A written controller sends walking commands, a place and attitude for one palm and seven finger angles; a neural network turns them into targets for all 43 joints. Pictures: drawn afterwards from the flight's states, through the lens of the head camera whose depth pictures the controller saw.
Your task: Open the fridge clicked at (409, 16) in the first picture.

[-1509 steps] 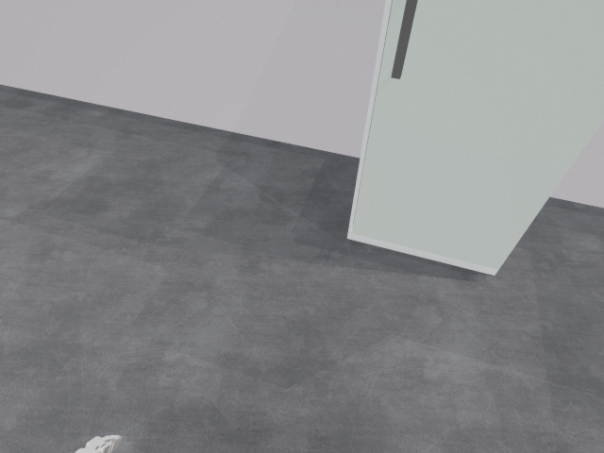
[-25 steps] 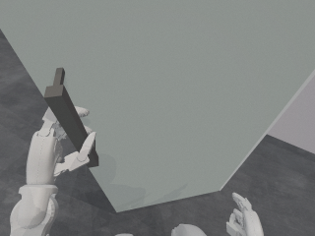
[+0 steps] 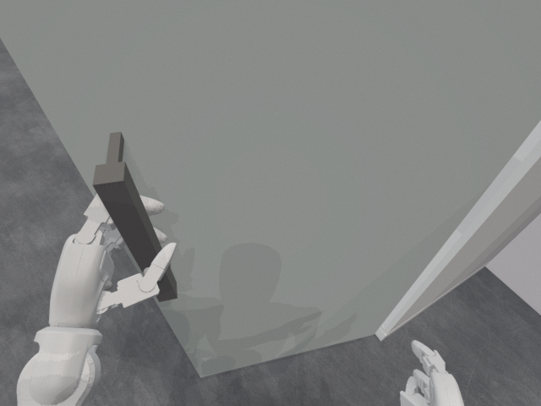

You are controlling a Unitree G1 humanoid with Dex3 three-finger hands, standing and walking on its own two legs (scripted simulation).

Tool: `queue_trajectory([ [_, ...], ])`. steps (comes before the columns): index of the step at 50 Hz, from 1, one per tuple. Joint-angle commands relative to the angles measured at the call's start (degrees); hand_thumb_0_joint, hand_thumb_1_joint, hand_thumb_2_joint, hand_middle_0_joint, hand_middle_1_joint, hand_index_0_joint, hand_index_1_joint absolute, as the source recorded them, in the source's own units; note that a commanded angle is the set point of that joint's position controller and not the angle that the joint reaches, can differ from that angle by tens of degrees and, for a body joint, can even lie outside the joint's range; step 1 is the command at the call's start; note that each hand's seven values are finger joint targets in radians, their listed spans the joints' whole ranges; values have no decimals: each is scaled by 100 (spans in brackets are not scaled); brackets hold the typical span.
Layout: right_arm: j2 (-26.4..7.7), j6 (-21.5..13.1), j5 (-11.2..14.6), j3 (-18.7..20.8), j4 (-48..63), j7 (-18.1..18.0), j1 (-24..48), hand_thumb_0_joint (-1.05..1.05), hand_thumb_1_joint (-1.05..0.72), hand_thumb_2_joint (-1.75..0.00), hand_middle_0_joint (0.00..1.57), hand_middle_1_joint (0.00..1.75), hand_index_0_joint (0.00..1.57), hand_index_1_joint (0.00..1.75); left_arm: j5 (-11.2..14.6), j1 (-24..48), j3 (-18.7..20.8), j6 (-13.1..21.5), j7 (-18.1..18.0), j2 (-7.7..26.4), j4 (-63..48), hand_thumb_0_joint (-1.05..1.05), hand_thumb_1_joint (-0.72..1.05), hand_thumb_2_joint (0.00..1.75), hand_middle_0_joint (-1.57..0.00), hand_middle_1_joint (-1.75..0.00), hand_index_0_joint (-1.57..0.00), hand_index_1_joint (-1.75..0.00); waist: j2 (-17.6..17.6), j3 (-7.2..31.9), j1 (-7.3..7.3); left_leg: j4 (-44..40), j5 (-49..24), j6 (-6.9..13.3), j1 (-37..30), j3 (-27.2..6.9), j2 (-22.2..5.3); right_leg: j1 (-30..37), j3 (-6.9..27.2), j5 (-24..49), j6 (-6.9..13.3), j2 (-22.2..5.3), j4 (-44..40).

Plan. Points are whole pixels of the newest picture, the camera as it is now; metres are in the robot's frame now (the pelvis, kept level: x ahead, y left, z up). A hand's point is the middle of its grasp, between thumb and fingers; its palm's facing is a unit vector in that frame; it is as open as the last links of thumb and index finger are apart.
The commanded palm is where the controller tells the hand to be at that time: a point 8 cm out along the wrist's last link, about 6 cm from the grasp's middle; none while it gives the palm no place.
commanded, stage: walk backward, drawing the door open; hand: left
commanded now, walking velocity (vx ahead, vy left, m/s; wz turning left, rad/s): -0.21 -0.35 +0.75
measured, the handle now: (146, 229) +0.28 +0.17 +0.16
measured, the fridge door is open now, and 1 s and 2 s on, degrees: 72 88 82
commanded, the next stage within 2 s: stop walking and hold the door back in 0.16 s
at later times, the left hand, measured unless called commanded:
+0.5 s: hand out of the picture +0.08 +0.05 +0.15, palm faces +0.48 -0.80 -0.36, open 7.3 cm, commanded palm +0.07 +0.12 +0.14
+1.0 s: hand (208, 403) +0.11 +0.06 +0.16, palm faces +0.43 -0.87 -0.25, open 6.6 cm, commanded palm +0.10 +0.13 +0.14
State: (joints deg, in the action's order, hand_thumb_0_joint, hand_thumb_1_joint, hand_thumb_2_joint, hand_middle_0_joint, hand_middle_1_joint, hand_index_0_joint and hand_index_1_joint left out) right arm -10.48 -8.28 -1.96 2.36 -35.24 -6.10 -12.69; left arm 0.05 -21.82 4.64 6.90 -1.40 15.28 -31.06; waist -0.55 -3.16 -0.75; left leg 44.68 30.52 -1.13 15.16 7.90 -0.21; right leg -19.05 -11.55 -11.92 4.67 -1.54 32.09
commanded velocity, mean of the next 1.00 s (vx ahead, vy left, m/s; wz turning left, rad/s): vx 0.20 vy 0.06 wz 0.18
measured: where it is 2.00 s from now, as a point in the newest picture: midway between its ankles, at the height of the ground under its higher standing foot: outside the picture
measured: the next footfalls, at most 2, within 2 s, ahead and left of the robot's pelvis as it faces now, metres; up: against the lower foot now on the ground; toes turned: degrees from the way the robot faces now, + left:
left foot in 0.02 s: -0.01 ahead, +0.07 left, +0.00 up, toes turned +8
right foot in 0.40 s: +0.00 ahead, -0.32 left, +0.00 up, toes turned +13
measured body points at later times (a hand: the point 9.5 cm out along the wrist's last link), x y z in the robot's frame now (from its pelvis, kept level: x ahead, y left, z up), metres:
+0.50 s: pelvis -0.14 -0.21 +0.00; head -0.13 -0.26 +0.44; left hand +0.05 +0.09 +0.17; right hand +0.10 -0.40 -0.11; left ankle -0.15 -0.02 -0.62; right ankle -0.04 -0.33 -0.73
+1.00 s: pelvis -0.27 -0.25 +0.02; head -0.25 -0.24 +0.47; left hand +0.08 +0.11 +0.18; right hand -0.15 -0.50 -0.10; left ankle -0.27 -0.14 -0.73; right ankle -0.18 -0.36 -0.63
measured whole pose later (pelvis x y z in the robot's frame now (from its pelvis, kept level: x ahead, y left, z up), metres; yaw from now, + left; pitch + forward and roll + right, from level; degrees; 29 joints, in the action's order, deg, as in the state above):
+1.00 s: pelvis -0.27 -0.25 +0.02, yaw +14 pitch -2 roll -1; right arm -13.9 -3.5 2.0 0.2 -43.9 -4.8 -18.6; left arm -1.8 43.5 11.7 11.4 -1.9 24.0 51.0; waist 0.0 -5.6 -2.6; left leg 24.7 13.0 3.3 11.5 6.1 -2.9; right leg -34.8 -2.7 -15.9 -3.0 -1.7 64.9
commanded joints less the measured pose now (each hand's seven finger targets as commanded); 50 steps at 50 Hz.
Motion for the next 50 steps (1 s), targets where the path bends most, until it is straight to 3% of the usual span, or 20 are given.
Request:
queue_trajectory([
  [1, -645, -437, -113, 179, 1017, -24, 34, 0, -90, -90, 20, 30, 20, 30, -97, 1091, 318, 736, -187, 376, -1332, 0, 90, 90, -45, -140, -45, -140, 1704, 932, -211, -2906, -3489, 498, -2776, -2653, -2139, -2276, 616, -1000, -628, -214, 1993],
  [2, -728, -406, -197, 127, 945, 34, 89, 0, -90, -90, 20, 30, 20, 30, -190, 1173, 357, 898, -189, 520, -1399, 0, 90, 90, -45, -140, -45, -140, 1501, 1114, -81, -2754, -6206, 1026, -3177, -4276, -3383, -2970, 1136, -2088, -913, -80, 2904],
  [3, -894, -381, -183, 146, 945, 109, 240, 0, -90, -90, 20, 30, 20, 30, -268, 1227, 564, 997, -176, 665, -1468, 0, 90, 90, -45, -140, -45, -140, 929, 1201, -31, -2508, -7088, 1287, -3271, -3872, -3403, -3111, 1438, -1897, -858, -66, 3268],
  [5, -737, -429, -71, 166, 881, 184, 526, 0, -90, -90, 20, 30, 20, 30, -228, 1607, 613, 944, -31, 798, -2089, 0, 90, 90, -45, -140, -45, -140, 1183, 657, -104, -2760, -5386, 638, -1720, -3240, -2700, -2438, 1617, -1144, -864, -171, 3335],
  [9, -761, -453, 64, 174, 697, 318, 449, 0, -90, -90, 20, 30, 20, 30, -150, 1181, 170, 588, -117, 114, -1404, 0, 90, 90, -45, -140, -45, -140, 1440, 588, 29, -2928, -3070, 419, -702, -1601, -1660, -1115, 1201, -14, -915, 58, 2731],
  [14, -811, -242, 223, 152, 762, 323, 645, 0, -90, -90, 20, 30, 20, 30, -169, 1076, 260, 409, -366, 52, -123, 0, 90, 90, -45, -140, -45, -140, 2107, 380, 24, -3372, 67, 600, 838, -1494, -1477, 428, 747, -559, -1007, 307, 1300],
  [17, -567, -38, 311, 85, 693, 279, 688, 0, -90, -90, 20, 30, 20, 30, -149, 2534, 1188, 376, -653, 900, 702, 0, 90, 90, -45, -140, -45, -140, 1130, 863, 193, -1228, 476, 330, 1259, -762, -697, 1362, 413, -705, -1051, 311, -81],
  [18, -342, -11, 330, 64, 575, 256, 621, 0, -90, -90, 20, 30, 20, 30, -166, 3231, 1480, 391, -689, 1342, 1003, 0, 90, 90, -45, -140, -45, -140, -694, 1011, 201, 713, 546, 117, 1336, -461, -122, 1110, 1376, -980, -806, -611, -1066],
  [19, -356, -32, 272, 28, 835, 189, 922, 0, -90, -90, 20, 30, 20, 30, -88, 3330, 1916, 402, -666, 1942, 1218, 0, 90, 90, -45, -140, -45, -140, -2255, 840, 320, 2606, 652, 93, 2104, -1174, 153, 495, 3683, -1454, -309, -1901, -1886],
  [21, -612, 51, -14, 3, 599, 141, 1160, 0, -90, -90, 20, 30, 20, 30, -66, 3495, 2088, 432, -543, 2338, 1601, 0, 90, 90, -45, -140, -45, -140, -543, 414, 278, 3356, -289, 27, 2348, -1719, -9, -67, 4906, -2805, 163, -2648, -2591],
  [22, -549, 215, 79, 74, 480, 169, 856, 0, -90, -90, 20, 30, 20, 30, -53, 3464, 1987, 521, -521, 2211, 2167, 0, 90, 90, -45, -140, -45, -140, -1087, 688, 108, 3944, -691, -123, 2251, -1644, 54, -197, 4750, -4355, -39, -2388, -2658],
  [25, -775, 371, 136, 79, 223, 186, 867, 0, -90, -90, 20, 30, 20, 30, 202, 4184, 1618, 758, -449, 1747, 2910, 0, 90, 90, -45, -140, -45, -140, -1439, 545, -23, 3566, -1763, -229, 2463, -1396, 51, 518, 2716, -2694, -508, -1608, -1934],
  [27, -902, 459, 189, 134, 216, 227, 895, 0, -90, -90, 20, 30, 20, 30, 279, 4263, 1804, 789, -493, 1993, 3529, 0, 90, 90, -45, -140, -45, -140, -1471, 733, 6, 3021, -1604, -205, 2313, -1112, 156, 939, 2351, -2171, -563, -1616, -1858],
  [38, -1049, 258, 187, 232, 87, 222, 241, 0, -90, -90, 20, 30, 20, 30, 39, 7268, 1572, 967, -521, 2536, 4699, 0, 90, 90, -45, -140, -45, -140, -1691, 1661, 68, -1129, -175, 283, -837, 189, 391, 268, 2029, -2468, -403, -1440, -2570],
  [40, -1136, 310, 143, 199, -44, 168, -37, 0, -90, -90, 20, 30, 20, 30, -8, 7629, 1520, 1003, -371, 2584, 5164, 0, 90, 90, -45, -140, -45, -140, -431, 1783, -165, -2556, -139, 439, -1815, 312, 393, -91, 1317, -2063, -800, -759, -1527],
  [41, -1338, 276, 157, 211, 58, 139, -58, 0, -90, -90, 20, 30, 20, 30, 35, 7929, 1323, 1069, -258, 2383, 5160, 0, 90, 90, -45, -140, -45, -140, 1441, 1643, -247, -3332, 510, 600, -2031, -349, -235, -503, 627, -1575, -980, -75, 151],
  [42, -1515, 219, 138, 188, 121, 170, 115, 0, -90, -90, 20, 30, 20, 30, 13, 8488, 1441, 1081, -242, 2515, 5277, 0, 90, 90, -45, -140, -45, -140, 2875, 1270, -134, -3844, 1549, 1109, -1757, -2453, -1790, -1698, 187, -1659, -1083, 354, 2310],
  [43, -1364, 114, 220, 119, 204, 180, 321, 0, -90, -90, 20, 30, 20, 30, -93, 9270, 1629, 1065, -289, 2800, 5289, 0, 90, 90, -45, -140, -45, -140, 2111, 1006, 117, -3986, 1050, 1526, -1218, -3155, -2375, -2104, 1067, -1280, -810, 25, 3201],
  [44, -1521, 160, 310, 280, 23, 82, 305, 0, -90, -90, 20, 30, 20, 30, -18, 9319, 1848, 937, -273, 3073, 5882, 0, 90, 90, -45, -140, -45, -140, 1146, 1243, 338, -3642, -99, 1527, -907, -2353, -2252, -1552, 1133, -1082, -762, -22, 3735],
  [50, -1465, 334, 465, -14, -362, -45, -387, 0, -90, -90, 20, 30, 20, 30, -202, 10077, 1295, 683, -202, 3028, 7729, 0, 90, 90, -45, -140, -45, -140, 845, 1133, 47, -3291, 461, 1249, -1286, -2057, -1832, -2145, 1074, -296, -775, -296, 2922],
])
